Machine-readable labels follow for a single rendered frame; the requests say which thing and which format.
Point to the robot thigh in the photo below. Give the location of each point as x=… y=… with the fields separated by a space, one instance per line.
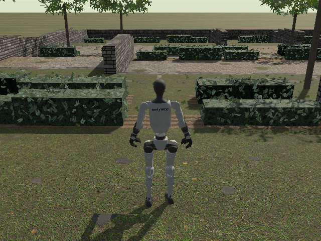
x=148 y=153
x=171 y=153

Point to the robot left hand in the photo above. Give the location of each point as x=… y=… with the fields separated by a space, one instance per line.
x=136 y=140

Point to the robot right hand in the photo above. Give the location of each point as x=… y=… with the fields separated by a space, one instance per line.
x=187 y=141

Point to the right robot thigh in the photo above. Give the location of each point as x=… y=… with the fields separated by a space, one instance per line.
x=171 y=153

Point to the robot right forearm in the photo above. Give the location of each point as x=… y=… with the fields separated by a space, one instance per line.
x=186 y=131

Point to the right robot upper arm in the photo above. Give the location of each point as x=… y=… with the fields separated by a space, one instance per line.
x=179 y=114

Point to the left robot upper arm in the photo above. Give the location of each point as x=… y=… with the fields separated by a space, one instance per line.
x=141 y=114

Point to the left robot thigh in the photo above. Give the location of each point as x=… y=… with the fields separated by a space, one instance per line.
x=148 y=153

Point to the robot left forearm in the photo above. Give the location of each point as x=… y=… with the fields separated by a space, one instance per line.
x=134 y=132

